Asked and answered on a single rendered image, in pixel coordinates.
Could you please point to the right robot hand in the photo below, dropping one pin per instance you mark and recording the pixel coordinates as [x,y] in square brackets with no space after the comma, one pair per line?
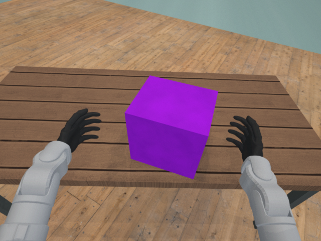
[251,139]

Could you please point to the robot right forearm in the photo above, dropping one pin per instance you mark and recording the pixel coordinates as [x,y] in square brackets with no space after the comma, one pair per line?
[268,201]

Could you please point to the robot left forearm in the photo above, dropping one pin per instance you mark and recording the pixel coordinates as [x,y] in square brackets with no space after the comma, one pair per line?
[31,207]

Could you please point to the left robot hand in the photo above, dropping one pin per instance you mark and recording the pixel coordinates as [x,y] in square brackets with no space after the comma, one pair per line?
[72,133]

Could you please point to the table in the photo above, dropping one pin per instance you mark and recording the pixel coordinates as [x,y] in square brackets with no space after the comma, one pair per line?
[36,103]

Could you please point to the carton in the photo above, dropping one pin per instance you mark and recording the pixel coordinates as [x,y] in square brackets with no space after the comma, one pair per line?
[168,124]

